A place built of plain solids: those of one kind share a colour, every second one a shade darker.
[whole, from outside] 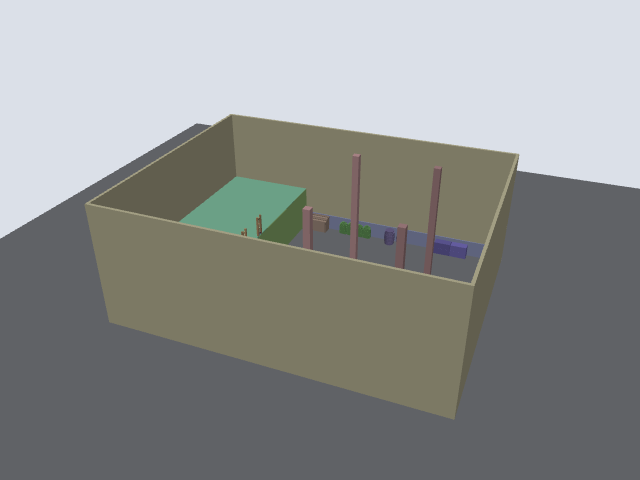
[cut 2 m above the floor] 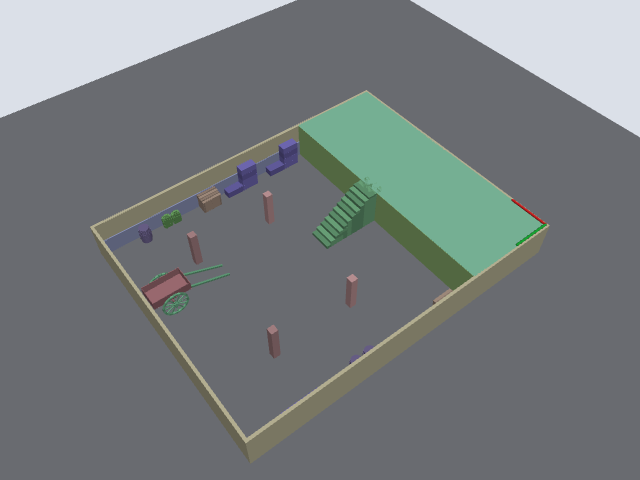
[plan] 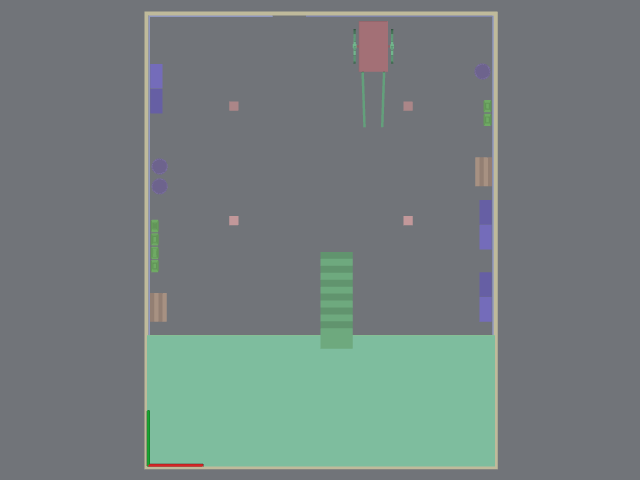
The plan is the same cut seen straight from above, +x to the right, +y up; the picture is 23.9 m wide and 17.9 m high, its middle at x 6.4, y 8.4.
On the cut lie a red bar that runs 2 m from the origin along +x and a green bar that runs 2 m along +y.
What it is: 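An aisled barn 12.9 x 16.8 m, 6.5 m high; a nave 6.5 m broad between two rows of posts 0.35 m square, 4.3 m apart, aisles 3.2 m broad; at the rear a loft 4.8 m deep at 2.44 m over closed bays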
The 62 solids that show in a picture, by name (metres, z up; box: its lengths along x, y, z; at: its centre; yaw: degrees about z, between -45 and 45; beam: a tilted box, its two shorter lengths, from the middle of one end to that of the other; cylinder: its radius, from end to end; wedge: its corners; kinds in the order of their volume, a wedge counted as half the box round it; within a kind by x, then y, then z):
{
 "loft_1": {"box": [12.98, 4.9, 2.49], "at": [6.44, 2.4, 1.2]},
 "wall_1": {"box": [0.15, 17.07, 6.56], "at": [-0.07, 8.38, 3.23]},
 "wall_2": {"box": [13.18, 0.15, 6.56], "at": [6.44, -0.07, 3.23]},
 "wall_3": {"box": [13.18, 0.15, 6.56], "at": [6.44, 16.84, 3.23]},
 "wall_4": {"box": [0.15, 17.07, 6.56], "at": [12.96, 8.38, 3.23]},
 "stair_1": {"box": [1.2, 0.77, 2.31], "at": [7.02, 4.72, 1.1]},
 "stair_2": {"box": [1.2, 0.77, 2.12], "at": [7.02, 4.98, 1.01]},
 "stair_3": {"box": [1.2, 0.77, 1.93], "at": [7.02, 5.24, 0.92]},
 "stair_4": {"box": [1.2, 0.77, 1.74], "at": [7.02, 5.5, 0.82]},
 "stair_5": {"box": [1.2, 0.77, 1.55], "at": [7.02, 5.76, 0.73]},
 "stair_6": {"box": [1.2, 0.77, 1.37], "at": [7.02, 6.02, 0.63]},
 "stair_7": {"box": [1.2, 0.77, 1.18], "at": [7.02, 6.28, 0.54]},
 "stair_8": {"box": [1.2, 0.77, 0.99], "at": [7.02, 6.54, 0.45]},
 "stair_9": {"box": [1.2, 0.77, 0.8], "at": [7.02, 6.8, 0.35]},
 "stair_10": {"box": [1.2, 0.77, 0.61], "at": [7.02, 7.05, 0.26]},
 "stair_11": {"box": [1.2, 0.77, 0.43], "at": [7.02, 7.31, 0.16]},
 "stair_12": {"box": [1.2, 0.77, 0.24], "at": [7.02, 7.57, 0.07]},
 "post_1": {"box": [0.35, 0.35, 6.56], "at": [3.19, 9.12, 3.23]},
 "post_2": {"box": [0.35, 0.35, 6.56], "at": [3.19, 13.39, 3.23]},
 "post_3": {"box": [0.35, 0.35, 6.56], "at": [9.69, 9.12, 3.23]},
 "post_4": {"box": [0.35, 0.35, 6.56], "at": [9.69, 13.39, 3.23]},
 "bales_1": {"box": [0.46, 0.92, 0.41], "at": [0.3, 13.57, 0.15]},
 "bales_2": {"box": [0.46, 0.92, 0.36], "at": [0.3, 13.57, 0.54]},
 "bales_3": {"box": [0.46, 0.92, 0.41], "at": [0.3, 14.51, 0.15]},
 "bales_4": {"box": [0.46, 0.92, 0.36], "at": [0.3, 14.51, 0.54]},
 "bales_5": {"box": [0.46, 0.92, 0.41], "at": [12.58, 5.81, 0.15]},
 "bales_6": {"box": [0.46, 0.92, 0.36], "at": [12.58, 5.81, 0.54]},
 "bales_7": {"box": [0.46, 0.92, 0.36], "at": [12.58, 5.81, 0.9]},
 "bales_8": {"box": [0.46, 0.92, 0.36], "at": [12.58, 5.81, 1.26]},
 "bales_9": {"box": [0.46, 0.92, 0.41], "at": [12.58, 6.74, 0.15]},
 "bales_10": {"box": [0.46, 0.92, 0.41], "at": [12.58, 8.51, 0.15]},
 "bales_11": {"box": [0.46, 0.92, 0.36], "at": [12.58, 8.51, 0.54]},
 "bales_12": {"box": [0.46, 0.92, 0.36], "at": [12.58, 8.51, 0.9]},
 "bales_13": {"box": [0.46, 0.92, 0.36], "at": [12.58, 8.51, 1.26]},
 "bales_14": {"box": [0.46, 0.92, 0.41], "at": [12.58, 9.44, 0.15]},
 "dwarf_1": {"box": [0.06, 11.92, 0.96], "at": [0.03, 10.81, 0.43]},
 "dwarf_2": {"box": [4.58, 0.06, 0.96], "at": [2.35, 16.74, 0.43]},
 "dwarf_3": {"box": [6.94, 0.06, 0.96], "at": [9.35, 16.74, 0.43]},
 "dwarf_4": {"box": [0.06, 11.92, 0.96], "at": [12.85, 10.81, 0.43]},
 "bin_1": {"box": [0.16, 1.08, 0.18], "at": [0.14, 5.89, 0.78]},
 "bin_2": {"box": [0.16, 1.08, 0.15], "at": [0.3, 5.89, 0.76]},
 "bin_3": {"box": [0.6, 1.04, 0.74], "at": [0.36, 5.89, 0.32]},
 "bin_4": {"box": [0.16, 1.08, 0.11], "at": [0.45, 5.89, 0.74]},
 "bin_5": {"box": [0.16, 1.08, 0.07], "at": [0.61, 5.89, 0.72]},
 "bin_6": {"box": [0.16, 1.08, 0.07], "at": [12.27, 10.94, 0.72]},
 "bin_7": {"box": [0.16, 1.08, 0.11], "at": [12.43, 10.94, 0.74]},
 "bin_8": {"box": [0.6, 1.04, 0.74], "at": [12.52, 10.94, 0.32]},
 "bin_9": {"box": [0.16, 1.08, 0.15], "at": [12.58, 10.94, 0.76]},
 "bin_10": {"box": [0.16, 1.08, 0.18], "at": [12.74, 10.94, 0.78]},
 "face_1": {"box": [6.42, 0.012, 2.46], "at": [3.21, 4.86, 1.18]},
 "face_2": {"box": [5.26, 0.012, 2.46], "at": [10.25, 4.86, 1.18]},
 "cart_rod_1": {"wedge": [[7.94, 14.65, 0.87], [7.94, 14.68, 0.79], [8.01, 12.6, 0.09], [8.01, 12.63, 0.0], [8.04, 14.66, 0.87], [8.04, 14.69, 0.79], [8.11, 12.61, 0.09], [8.11, 12.64, 0.0]]},
 "cart_rod_2": {"wedge": [[8.67, 12.61, 0.09], [8.67, 12.64, 0.0], [8.74, 14.66, 0.87], [8.74, 14.69, 0.79], [8.77, 12.6, 0.09], [8.77, 12.63, 0.0], [8.84, 14.65, 0.87], [8.84, 14.68, 0.79]]},
 "cart_1": {"box": [0.029, 1.9, 0.42], "at": [7.86, 15.62, 1.1]},
 "cart_2": {"box": [1.04, 0.028, 0.42], "at": [8.39, 14.68, 1.1]},
 "cart_3": {"box": [1.1, 1.9, 0.03], "at": [8.39, 15.62, 0.88]},
 "cart_4": {"box": [1.04, 0.028, 0.42], "at": [8.39, 16.56, 1.1]},
 "cart_5": {"box": [0.029, 1.9, 0.42], "at": [8.93, 15.62, 1.1]},
 "cask_1": {"cylinder": 0.26, "from": [0.42, 10.4, 0.85], "to": [0.42, 10.4, 0.9]},
 "cask_2": {"cylinder": 0.26, "from": [0.42, 11.14, 0.85], "to": [0.42, 11.14, 0.9]},
 "cask_3": {"cylinder": 0.26, "from": [12.46, 14.68, 0.85], "to": [12.46, 14.68, 0.9]},
 "stair_guard_newel_1": {"box": [0.09, 0.09, 1.15], "at": [6.37, 4.8, 2.97]}
}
